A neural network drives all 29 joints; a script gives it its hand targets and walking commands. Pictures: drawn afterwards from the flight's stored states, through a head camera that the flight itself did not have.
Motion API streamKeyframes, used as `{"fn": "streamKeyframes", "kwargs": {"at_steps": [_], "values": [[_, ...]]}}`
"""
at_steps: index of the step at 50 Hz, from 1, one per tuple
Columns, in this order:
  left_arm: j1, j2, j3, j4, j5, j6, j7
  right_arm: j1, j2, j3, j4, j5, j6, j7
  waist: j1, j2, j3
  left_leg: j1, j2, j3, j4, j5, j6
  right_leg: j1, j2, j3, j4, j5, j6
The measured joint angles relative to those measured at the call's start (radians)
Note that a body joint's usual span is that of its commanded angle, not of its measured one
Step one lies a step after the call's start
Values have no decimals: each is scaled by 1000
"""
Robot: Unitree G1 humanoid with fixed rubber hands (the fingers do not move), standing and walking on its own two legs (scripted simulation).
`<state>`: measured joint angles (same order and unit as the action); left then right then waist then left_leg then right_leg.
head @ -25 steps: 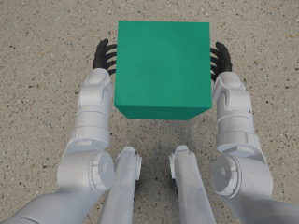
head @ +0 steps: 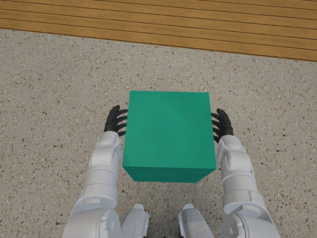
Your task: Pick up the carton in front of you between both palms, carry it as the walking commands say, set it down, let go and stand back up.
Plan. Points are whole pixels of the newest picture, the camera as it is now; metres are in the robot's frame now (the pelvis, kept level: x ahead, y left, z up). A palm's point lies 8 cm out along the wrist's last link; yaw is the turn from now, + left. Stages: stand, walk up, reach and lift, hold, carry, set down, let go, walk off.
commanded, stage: reach and lift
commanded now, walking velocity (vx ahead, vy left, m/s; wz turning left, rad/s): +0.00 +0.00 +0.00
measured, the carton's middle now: (167, 142) +0.38 -0.01 -0.10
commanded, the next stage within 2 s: hold in 1.46 s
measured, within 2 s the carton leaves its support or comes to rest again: neither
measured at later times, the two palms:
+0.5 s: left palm (89, 128) +0.33 +0.15 +0.11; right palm (244, 131) +0.32 -0.15 +0.11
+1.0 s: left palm (87, 126) +0.33 +0.15 +0.12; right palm (247, 129) +0.32 -0.15 +0.12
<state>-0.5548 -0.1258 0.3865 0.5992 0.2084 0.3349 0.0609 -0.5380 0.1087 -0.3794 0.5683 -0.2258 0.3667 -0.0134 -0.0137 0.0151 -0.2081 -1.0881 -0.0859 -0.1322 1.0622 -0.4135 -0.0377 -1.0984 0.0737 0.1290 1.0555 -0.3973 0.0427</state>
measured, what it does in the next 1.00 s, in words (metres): rises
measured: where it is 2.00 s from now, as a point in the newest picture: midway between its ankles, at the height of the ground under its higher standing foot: outside the picture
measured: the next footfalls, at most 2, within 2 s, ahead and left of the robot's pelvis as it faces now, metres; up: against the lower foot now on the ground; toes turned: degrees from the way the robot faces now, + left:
none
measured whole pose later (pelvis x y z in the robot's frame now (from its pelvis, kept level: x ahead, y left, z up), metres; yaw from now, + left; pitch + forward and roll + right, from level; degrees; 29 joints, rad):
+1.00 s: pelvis +0.03 +0.00 +0.09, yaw +0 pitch -4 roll +0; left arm -0.32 -0.17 0.30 0.37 0.30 0.62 0.00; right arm -0.31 0.16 -0.28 0.36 -0.30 0.64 0.02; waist 0.00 0.00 0.00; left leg -0.15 -0.04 -0.14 0.43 -0.22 -0.02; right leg -0.16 0.04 0.14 0.43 -0.20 0.02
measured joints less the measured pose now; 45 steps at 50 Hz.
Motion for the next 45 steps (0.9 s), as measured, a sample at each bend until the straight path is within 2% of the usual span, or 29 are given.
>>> {"fn": "streamKeyframes", "kwargs": {"at_steps": [12, 24, 31, 45], "values": [[192, -28, -56, -86, 9, 50, -11, 185, 31, 61, -75, -3, 45, 3, 4, -6, 49, 439, 22, -11, -321, 84, 13, 439, -18, 11, -321, 83, -12], [295, -25, -125, -202, 31, 205, -29, 293, 39, 137, -191, -13, 195, -1, 10, -10, 111, 832, 42, -19, -584, 170, 19, 833, -33, 12, -584, 169, -22], [252, -36, -88, -176, 85, 260, -50, 249, 49, 102, -163, -62, 250, 20, 9, -12, 158, 900, 44, -18, -599, 180, 20, 901, -35, 11, -598, 178, -23], [218, -43, -67, -207, 97, 271, -61, 214, 59, 83, -193, -74, 261, 28, 11, -13, 207, 917, 46, -13, -611, 193, 18, 917, -36, 10, -607, 190, -22]]}}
